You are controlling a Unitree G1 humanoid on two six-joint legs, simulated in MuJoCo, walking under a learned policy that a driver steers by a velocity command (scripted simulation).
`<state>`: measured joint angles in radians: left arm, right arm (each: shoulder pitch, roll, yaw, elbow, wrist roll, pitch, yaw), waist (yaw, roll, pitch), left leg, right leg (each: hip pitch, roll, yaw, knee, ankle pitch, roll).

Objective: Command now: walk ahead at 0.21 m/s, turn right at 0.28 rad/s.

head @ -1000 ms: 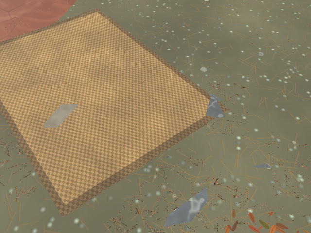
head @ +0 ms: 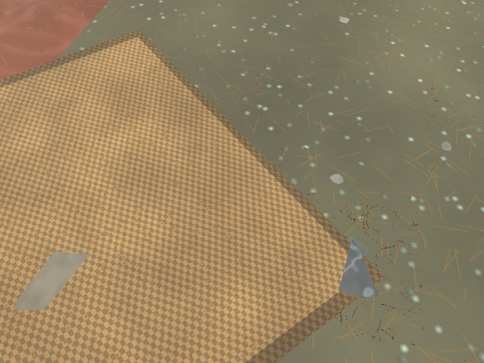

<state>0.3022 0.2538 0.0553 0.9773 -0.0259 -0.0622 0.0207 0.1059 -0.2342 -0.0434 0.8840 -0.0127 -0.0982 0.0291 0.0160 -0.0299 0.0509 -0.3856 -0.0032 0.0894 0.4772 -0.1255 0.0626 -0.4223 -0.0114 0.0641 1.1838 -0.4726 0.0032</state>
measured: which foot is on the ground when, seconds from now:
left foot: down 0.00-0.42, up 0.44-0.86, down 0.88-1.00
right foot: up 0.00-0.40, down 0.42-1.00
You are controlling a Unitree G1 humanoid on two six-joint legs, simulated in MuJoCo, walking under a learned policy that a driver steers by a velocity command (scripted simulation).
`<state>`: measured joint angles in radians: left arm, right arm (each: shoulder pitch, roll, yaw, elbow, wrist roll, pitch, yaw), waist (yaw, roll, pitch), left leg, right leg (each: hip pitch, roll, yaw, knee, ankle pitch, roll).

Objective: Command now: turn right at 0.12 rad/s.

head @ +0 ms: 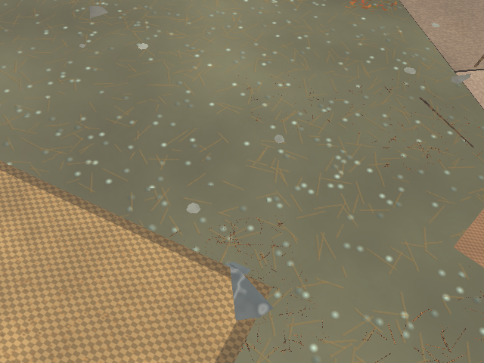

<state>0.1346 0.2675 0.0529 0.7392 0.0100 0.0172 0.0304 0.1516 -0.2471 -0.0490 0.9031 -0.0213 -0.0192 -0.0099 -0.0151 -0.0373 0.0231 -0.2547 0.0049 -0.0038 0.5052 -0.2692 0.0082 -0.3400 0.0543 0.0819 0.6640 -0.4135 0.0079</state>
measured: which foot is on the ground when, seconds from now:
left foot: down 0.00-0.96, up 0.98-1.00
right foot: down 0.00-0.50, up 0.52-0.92, down 0.94-1.00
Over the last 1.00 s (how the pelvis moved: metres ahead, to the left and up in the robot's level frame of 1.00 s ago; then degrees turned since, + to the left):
0.11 -0.02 0.00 -25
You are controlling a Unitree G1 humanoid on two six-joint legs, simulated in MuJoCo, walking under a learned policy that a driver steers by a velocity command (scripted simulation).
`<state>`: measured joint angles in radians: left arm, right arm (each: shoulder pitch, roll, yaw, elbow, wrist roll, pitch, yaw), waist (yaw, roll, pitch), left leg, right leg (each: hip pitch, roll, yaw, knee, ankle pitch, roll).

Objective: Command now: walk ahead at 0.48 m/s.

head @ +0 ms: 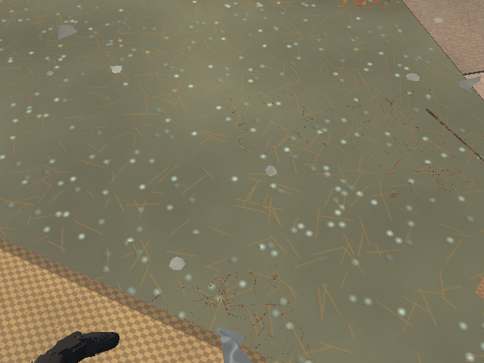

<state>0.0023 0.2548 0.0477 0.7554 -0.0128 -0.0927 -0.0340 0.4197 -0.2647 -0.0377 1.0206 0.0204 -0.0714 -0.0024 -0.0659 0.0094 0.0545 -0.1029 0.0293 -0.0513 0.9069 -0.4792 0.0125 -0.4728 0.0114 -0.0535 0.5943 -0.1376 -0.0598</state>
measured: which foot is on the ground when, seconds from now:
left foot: up 0.00-0.48, down 0.50-1.00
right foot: down 0.00-0.52, up 0.54-0.98, down 1.00-1.00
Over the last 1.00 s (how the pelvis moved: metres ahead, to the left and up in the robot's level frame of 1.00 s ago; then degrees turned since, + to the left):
0.25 -0.04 -0.02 1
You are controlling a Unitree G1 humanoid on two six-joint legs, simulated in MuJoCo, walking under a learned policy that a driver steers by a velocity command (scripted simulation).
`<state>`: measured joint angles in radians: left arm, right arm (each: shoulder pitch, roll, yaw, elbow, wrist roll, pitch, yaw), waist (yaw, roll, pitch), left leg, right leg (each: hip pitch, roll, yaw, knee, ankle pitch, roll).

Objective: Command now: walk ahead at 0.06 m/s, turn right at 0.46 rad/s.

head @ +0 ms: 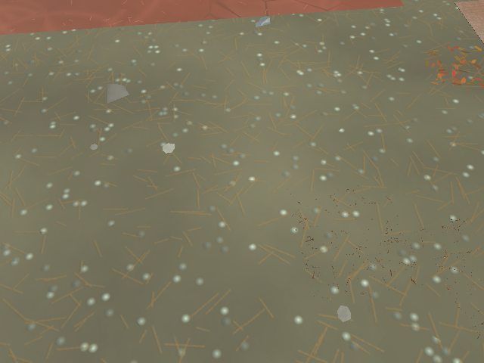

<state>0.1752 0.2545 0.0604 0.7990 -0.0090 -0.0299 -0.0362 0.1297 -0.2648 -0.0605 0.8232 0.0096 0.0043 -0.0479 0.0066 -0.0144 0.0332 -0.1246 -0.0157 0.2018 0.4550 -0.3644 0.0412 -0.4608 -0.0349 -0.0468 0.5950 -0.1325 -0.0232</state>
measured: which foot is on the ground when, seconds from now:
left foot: down 0.00-0.02, up 0.04-0.42, down 0.44-0.90, up 0.92-1.00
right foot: down 0.00-0.44, up 0.46-0.88, down 0.90-1.00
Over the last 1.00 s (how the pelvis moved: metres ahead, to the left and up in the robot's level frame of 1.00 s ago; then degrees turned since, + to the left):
0.48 0.07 0.01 3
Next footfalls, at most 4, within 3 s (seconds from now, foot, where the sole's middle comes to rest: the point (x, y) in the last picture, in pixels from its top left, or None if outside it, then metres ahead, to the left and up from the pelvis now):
0.44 left None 0.14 0.13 -0.77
0.90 right None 0.02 -0.11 -0.77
1.34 left None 0.42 -0.18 -0.77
1.86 right None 0.33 -0.57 -0.77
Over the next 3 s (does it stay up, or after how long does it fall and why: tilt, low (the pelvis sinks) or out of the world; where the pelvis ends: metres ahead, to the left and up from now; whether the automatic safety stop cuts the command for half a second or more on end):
stays up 0.46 -0.55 0.00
